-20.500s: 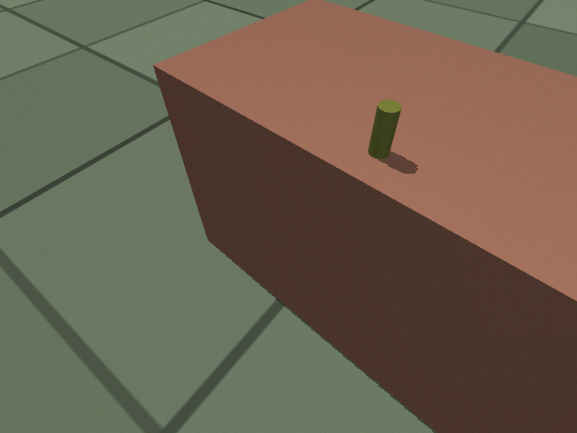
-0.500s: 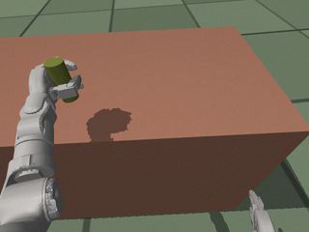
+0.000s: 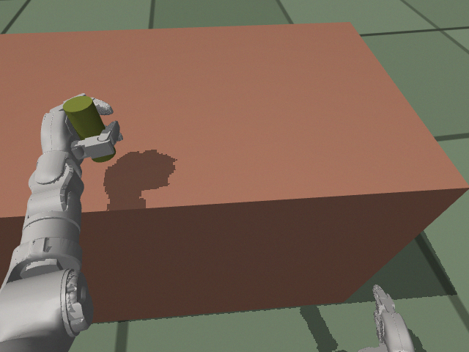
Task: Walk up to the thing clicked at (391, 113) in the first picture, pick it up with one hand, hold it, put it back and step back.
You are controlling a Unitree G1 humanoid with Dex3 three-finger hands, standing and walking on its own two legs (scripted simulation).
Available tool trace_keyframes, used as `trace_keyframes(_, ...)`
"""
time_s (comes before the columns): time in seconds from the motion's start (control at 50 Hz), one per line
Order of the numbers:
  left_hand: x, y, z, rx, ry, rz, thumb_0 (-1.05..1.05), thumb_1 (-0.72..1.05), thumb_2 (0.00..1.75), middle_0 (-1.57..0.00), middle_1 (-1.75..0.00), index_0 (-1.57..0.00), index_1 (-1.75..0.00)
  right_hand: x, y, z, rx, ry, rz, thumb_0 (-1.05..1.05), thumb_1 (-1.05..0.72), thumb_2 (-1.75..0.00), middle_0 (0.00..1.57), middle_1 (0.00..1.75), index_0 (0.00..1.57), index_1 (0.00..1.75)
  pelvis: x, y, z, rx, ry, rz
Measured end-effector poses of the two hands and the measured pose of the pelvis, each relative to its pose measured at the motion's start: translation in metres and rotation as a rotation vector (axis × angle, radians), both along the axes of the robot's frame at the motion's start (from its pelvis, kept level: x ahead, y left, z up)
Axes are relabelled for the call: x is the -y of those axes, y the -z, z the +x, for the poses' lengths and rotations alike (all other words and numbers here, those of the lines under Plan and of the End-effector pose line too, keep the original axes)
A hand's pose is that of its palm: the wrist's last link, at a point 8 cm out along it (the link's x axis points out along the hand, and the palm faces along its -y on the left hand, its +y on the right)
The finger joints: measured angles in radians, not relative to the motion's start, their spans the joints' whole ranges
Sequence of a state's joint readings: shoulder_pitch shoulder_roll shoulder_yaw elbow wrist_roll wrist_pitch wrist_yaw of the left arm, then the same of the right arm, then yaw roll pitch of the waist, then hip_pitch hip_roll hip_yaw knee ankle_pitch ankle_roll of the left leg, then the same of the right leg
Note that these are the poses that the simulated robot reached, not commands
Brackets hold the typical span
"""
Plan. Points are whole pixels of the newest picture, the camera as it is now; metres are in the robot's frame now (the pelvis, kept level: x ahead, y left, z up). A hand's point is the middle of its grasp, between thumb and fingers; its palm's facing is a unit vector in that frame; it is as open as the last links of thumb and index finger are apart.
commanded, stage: lower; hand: left
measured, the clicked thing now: (91, 131) +0.45 +0.22 +0.15
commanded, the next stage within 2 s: loosen in 0.70 s
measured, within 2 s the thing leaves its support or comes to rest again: rests again in 0.60 s
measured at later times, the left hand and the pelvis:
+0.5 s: hand (108, 147) +0.46 +0.21 +0.10, palm faces +0.14 -0.99 +0.00, open 5.6 cm; pelvis +0.00 +0.00 -0.02, yaw +0 degrees
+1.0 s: hand (112, 153) +0.45 +0.21 +0.09, palm faces +0.14 -0.99 +0.02, open 5.6 cm; pelvis +0.00 +0.01 -0.03, yaw +0 degrees
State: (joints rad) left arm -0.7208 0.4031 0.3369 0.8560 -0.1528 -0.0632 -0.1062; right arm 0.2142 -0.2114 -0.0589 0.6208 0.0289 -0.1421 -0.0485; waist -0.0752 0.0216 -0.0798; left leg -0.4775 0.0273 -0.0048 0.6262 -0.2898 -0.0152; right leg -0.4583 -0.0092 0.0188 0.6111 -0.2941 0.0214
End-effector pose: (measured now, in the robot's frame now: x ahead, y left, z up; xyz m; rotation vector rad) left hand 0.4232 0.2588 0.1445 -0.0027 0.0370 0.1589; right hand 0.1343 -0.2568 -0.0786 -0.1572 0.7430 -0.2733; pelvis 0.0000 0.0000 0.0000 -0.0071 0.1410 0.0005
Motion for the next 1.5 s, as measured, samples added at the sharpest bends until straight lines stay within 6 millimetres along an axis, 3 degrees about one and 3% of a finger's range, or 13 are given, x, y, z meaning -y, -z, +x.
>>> trace_keyframes(0.26,-0.005,0.027,0.002,-0.003,0.006,0.002,0.01,0.1,1.2,-1.0,-1.22,-1.0,-1.16,-0.003,0.002,-0.001,0.002,-0.003,-0.013,-0.01,0.51,-0.05,0.05,0.05,0.05,0.05,-0.003,0.01,-0.002,-0.036,0.006,-0.006)
trace_keyframes(0.68,-0.003,0.053,0.005,-0.003,0.029,0.001,0.01,0.1,1.2,-1.0,-1.22,-1.0,-1.16,-0.011,0.002,-0.001,0.017,-0.038,-0.021,-0.01,0.51,-0.05,0.05,0.05,0.05,0.05,-0.005,0.022,-0.002,-0.071,0.007,-0.01)
trace_keyframes(0.9,-0.002,0.054,0.003,0.022,0.025,0.0,0.01,0.1,1.19,-1.0,-1.21,-1.0,-1.16,-0.01,-0.001,-0.002,0.031,-0.048,-0.031,-0.01,0.51,-0.05,0.05,0.05,0.06,0.05,-0.006,0.026,-0.002,-0.076,0.006,-0.011)
trace_keyframes(1.16,-0.001,0.057,0.002,0.021,0.011,-0.009,0.0,0.05,0.82,-1.05,-1.04,-1.07,-1.01,-0.009,-0.001,-0.006,0.027,-0.051,-0.033,-0.01,0.5,-0.04,0.05,0.05,0.06,0.05,-0.005,0.028,-0.005,-0.077,0.007,-0.008)
trace_keyframes(1.5,-0.001,0.057,0.002,0.023,0.01,-0.011,0.0,-0.14,0.45,-0.65,-0.57,-0.65,-0.57,-0.01,-0.001,-0.006,0.024,-0.045,-0.035,-0.01,0.5,-0.05,0.05,0.05,0.06,0.05,-0.005,0.029,-0.005,-0.077,0.006,-0.009)
